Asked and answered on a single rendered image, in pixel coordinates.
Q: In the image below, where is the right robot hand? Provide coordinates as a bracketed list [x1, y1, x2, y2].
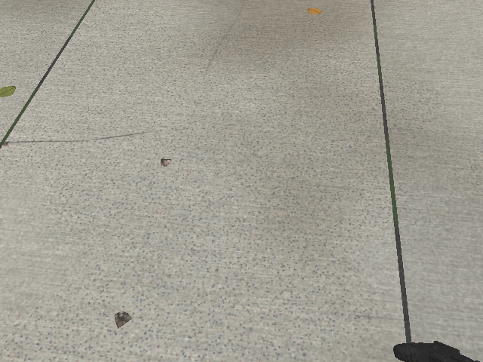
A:
[393, 341, 480, 362]

